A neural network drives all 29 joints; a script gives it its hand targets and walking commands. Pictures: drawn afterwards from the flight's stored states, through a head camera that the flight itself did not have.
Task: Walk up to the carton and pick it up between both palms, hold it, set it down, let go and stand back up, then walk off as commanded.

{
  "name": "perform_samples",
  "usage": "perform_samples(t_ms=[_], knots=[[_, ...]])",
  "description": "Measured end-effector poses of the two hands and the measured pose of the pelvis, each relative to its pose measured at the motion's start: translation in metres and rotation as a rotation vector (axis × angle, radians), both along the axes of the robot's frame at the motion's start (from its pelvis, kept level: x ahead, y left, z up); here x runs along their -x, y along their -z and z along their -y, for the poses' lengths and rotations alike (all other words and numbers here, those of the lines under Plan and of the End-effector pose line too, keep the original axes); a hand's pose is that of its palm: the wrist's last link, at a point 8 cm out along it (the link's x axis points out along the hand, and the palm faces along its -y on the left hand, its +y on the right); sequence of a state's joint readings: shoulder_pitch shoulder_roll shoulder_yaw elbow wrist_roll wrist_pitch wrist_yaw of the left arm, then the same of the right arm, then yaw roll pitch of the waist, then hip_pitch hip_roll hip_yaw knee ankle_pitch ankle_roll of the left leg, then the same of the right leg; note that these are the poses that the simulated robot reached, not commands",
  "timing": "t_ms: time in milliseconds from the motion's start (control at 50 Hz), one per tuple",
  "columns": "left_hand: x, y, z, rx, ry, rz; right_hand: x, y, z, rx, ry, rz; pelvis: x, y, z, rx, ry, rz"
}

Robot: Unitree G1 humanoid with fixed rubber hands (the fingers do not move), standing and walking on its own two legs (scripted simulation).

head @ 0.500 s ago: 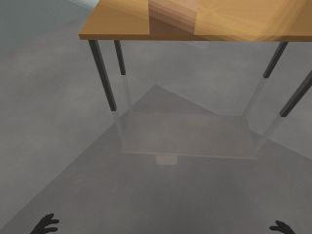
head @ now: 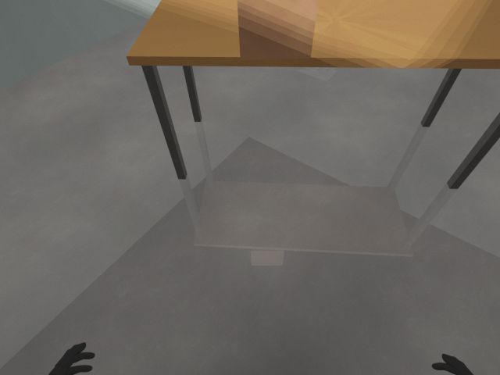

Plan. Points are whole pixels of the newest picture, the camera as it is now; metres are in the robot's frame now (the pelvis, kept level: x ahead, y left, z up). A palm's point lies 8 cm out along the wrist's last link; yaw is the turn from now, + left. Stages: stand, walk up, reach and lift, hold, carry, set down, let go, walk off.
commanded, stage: stand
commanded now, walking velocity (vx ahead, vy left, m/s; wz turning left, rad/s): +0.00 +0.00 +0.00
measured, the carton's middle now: (274, 4) +1.18 +0.01 +0.06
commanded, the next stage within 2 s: none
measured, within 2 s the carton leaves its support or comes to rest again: neither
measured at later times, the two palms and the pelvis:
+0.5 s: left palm out of the picture +0.09 +0.33 -0.09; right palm out of the picture +0.12 -0.31 -0.10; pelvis +0.00 +0.00 +0.00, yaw +0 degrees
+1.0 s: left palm out of the picture +0.09 +0.33 -0.09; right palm out of the picture +0.11 -0.31 -0.09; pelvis +0.00 +0.00 +0.00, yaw +0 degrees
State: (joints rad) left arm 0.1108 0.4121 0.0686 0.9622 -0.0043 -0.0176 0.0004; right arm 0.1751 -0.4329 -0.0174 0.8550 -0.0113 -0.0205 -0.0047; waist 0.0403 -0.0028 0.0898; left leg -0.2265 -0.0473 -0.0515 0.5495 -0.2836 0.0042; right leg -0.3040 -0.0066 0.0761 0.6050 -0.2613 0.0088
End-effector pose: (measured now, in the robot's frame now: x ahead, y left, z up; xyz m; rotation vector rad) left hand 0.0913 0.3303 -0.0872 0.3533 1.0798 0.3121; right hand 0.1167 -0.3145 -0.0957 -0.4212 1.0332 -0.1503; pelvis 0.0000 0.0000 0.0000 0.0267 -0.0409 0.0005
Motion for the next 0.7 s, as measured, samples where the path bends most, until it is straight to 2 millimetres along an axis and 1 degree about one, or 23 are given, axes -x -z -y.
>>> perform_samples(t_ms=[700], knots=[[-0.0002, 0.0001, -0.0012, 0.002, -0.001, 0.001, 0.0005, -0.0006, -0.0007, 0.002, 0.003, -0.001, -0.0003, -0.0002, -0.0013, 0.002, 0.0, -0.001]])
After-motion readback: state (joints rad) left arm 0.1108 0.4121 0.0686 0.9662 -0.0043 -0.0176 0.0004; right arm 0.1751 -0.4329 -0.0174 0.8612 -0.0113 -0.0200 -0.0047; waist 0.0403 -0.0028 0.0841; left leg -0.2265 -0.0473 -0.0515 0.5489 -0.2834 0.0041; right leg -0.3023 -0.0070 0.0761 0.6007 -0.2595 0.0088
